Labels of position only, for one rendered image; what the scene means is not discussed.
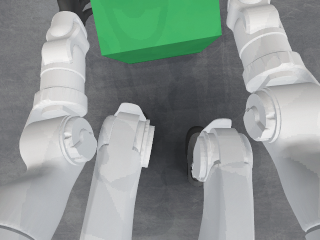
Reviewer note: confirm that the right robot thigh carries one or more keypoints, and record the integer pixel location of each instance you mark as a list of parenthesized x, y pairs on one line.
[(228, 205)]

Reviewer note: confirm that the left robot thigh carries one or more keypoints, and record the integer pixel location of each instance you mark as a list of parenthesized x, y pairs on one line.
[(110, 207)]

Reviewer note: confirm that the robot thigh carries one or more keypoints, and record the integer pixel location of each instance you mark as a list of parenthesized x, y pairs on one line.
[(110, 207), (228, 205)]

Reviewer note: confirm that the robot right upper arm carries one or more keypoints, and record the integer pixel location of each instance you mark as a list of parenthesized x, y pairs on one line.
[(286, 119)]

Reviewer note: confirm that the right robot forearm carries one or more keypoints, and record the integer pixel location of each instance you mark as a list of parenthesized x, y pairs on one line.
[(263, 46)]

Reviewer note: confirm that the carton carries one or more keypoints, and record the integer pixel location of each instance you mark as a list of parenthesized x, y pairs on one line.
[(136, 31)]

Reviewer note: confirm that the robot left hand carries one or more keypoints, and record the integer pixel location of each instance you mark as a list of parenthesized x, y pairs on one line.
[(76, 6)]

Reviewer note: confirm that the left robot forearm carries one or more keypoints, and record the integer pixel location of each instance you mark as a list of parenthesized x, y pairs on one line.
[(63, 70)]

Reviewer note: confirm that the robot left upper arm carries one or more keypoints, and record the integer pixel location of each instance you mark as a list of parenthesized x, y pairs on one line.
[(55, 151)]

